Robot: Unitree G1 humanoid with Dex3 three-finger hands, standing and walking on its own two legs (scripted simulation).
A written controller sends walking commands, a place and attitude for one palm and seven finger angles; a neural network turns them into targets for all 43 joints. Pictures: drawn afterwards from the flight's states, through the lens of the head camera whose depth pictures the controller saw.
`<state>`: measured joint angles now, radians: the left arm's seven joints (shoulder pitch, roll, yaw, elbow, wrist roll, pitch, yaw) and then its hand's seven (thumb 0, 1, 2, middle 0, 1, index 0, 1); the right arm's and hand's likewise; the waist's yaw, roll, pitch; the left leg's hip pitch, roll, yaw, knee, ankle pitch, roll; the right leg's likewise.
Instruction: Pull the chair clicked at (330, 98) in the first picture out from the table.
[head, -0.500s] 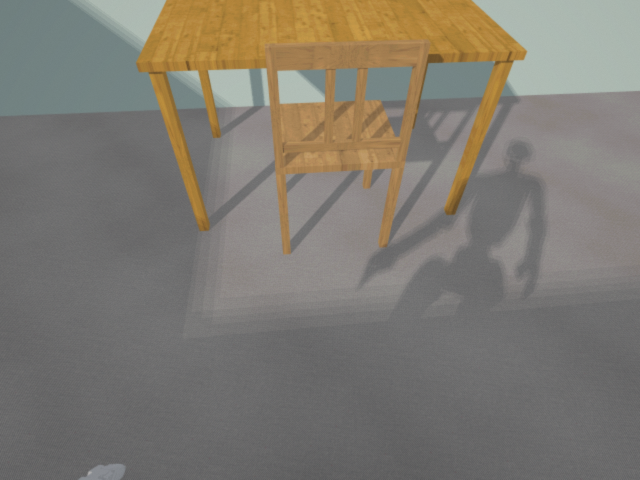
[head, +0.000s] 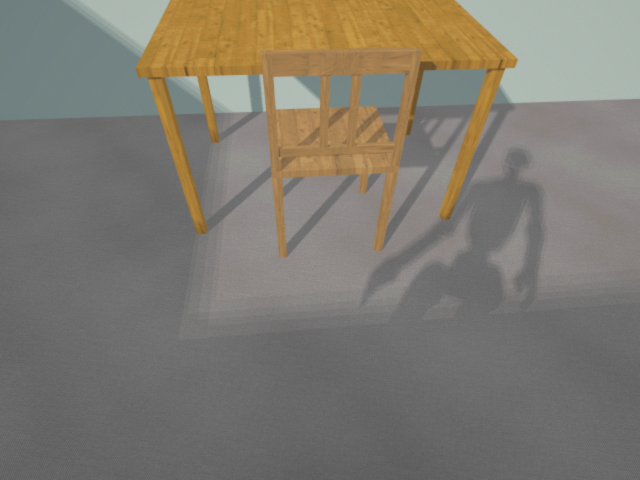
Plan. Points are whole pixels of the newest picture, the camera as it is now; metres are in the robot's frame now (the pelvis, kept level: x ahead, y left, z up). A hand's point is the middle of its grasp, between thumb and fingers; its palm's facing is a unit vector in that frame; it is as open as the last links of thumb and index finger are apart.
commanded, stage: stand and wait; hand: left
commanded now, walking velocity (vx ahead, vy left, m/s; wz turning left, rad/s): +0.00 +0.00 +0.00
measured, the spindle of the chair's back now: (324, 112) +1.12 +0.05 -0.12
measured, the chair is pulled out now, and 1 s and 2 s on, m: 0.00 0.00 0.00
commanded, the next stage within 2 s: look at it before walking up in 0.32 s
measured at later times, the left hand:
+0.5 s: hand out of the picture +0.07 +0.24 -0.15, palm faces -0.04 -0.94 -0.34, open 7.4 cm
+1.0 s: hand out of the picture +0.06 +0.24 -0.15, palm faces -0.03 -0.94 -0.34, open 7.4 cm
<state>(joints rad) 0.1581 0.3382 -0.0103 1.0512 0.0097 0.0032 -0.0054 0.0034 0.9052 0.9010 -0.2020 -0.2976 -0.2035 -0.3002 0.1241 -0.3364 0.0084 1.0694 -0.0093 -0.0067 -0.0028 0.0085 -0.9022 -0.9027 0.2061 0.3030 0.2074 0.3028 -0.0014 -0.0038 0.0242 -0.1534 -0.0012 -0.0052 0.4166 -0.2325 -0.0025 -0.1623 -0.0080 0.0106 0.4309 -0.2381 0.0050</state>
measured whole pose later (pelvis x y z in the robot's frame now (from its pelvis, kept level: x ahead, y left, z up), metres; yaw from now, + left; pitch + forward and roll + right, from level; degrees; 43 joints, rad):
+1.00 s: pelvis -0.01 -0.01 +0.00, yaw +0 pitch -2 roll +0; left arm 0.16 0.34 -0.01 1.09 0.01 -0.01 -0.01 0.00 0.91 0.90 -0.20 -0.30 -0.20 -0.30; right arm 0.13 -0.34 0.01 1.12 -0.01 -0.01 0.00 0.01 -0.90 -0.90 0.21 0.30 0.21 0.30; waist 0.00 0.00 0.02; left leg -0.14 0.01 0.00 0.36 -0.19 -0.01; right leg -0.15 0.00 0.01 0.37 -0.19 0.00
